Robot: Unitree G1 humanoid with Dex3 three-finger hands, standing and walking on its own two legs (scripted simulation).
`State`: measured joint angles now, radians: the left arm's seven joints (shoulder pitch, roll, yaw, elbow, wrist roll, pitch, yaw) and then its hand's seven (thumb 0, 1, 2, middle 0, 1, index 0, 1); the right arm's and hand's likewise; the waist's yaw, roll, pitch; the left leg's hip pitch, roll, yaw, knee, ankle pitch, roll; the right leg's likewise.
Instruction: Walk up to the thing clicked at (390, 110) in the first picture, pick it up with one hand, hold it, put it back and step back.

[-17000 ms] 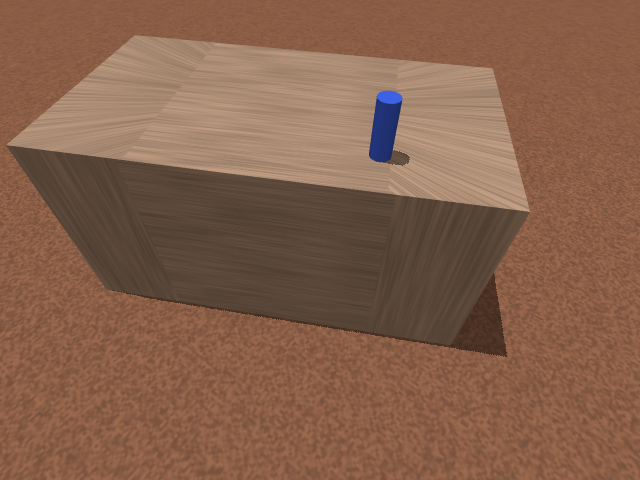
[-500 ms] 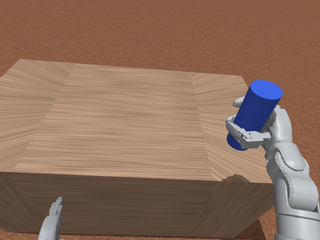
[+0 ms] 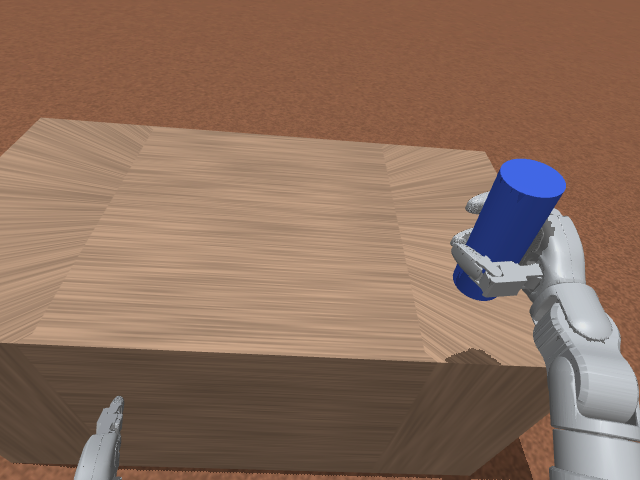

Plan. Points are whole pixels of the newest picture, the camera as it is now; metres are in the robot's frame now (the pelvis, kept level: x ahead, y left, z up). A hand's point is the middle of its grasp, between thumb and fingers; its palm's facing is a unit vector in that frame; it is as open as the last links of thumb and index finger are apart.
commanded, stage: hold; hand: right
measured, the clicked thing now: (500, 236) +0.32 -0.17 +0.20
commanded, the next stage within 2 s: crouch in 0.82 s
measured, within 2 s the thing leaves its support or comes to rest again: neither
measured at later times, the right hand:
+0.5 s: hand (483, 249) +0.33 -0.16 +0.18, palm faces +0.05 +1.00 -0.04, open 7.9 cm
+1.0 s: hand (481, 254) +0.32 -0.16 +0.18, palm faces +0.05 +1.00 -0.03, open 7.9 cm
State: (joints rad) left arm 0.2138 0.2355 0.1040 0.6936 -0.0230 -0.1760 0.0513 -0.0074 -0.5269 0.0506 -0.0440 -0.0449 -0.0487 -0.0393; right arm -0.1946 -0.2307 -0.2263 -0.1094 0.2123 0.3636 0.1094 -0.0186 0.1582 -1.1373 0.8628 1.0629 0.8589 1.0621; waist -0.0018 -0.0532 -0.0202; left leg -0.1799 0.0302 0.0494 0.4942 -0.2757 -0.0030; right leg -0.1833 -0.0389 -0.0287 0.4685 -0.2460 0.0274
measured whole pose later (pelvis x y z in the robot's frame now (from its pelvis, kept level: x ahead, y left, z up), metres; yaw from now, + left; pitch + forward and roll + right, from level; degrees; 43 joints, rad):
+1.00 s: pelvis +0.00 +0.00 +0.00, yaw +0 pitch -2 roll +0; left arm 0.21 0.23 0.09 0.69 -0.02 -0.18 0.05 -0.01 -0.53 0.05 -0.04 -0.04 -0.05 -0.04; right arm -0.19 -0.22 -0.21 -0.08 0.21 0.34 0.09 -0.02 0.16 -1.14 0.86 1.06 0.86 1.06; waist 0.00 -0.05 -0.01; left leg -0.19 0.03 0.05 0.50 -0.27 0.00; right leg -0.19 -0.04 -0.03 0.47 -0.24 0.03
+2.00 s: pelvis -0.01 -0.02 -0.03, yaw +3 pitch +12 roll +1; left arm 0.26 0.20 0.02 0.45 0.02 -0.12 0.03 -0.01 -0.54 0.06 -0.05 -0.04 -0.05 -0.04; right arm -0.73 -0.32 -0.30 0.97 0.10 -0.29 0.07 -0.02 0.16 -1.14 0.87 1.05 0.86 1.06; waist 0.12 0.01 -0.07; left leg -0.60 0.01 0.01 0.72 -0.33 -0.02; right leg -0.61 -0.06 -0.05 0.75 -0.35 0.01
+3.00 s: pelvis -0.02 -0.01 -0.08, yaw +3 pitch +21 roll +2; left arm 0.34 0.24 0.04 0.11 0.06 -0.07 -0.02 -0.01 -0.54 0.07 -0.05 -0.04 -0.04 -0.05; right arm -0.84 -0.43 -0.42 1.15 0.02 -0.41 0.07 -0.02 0.16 -1.14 0.87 1.06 0.86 1.06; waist 0.22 0.00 -0.12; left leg -0.94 0.00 0.03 1.02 -0.44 -0.01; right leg -0.97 -0.09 -0.02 1.07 -0.47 0.01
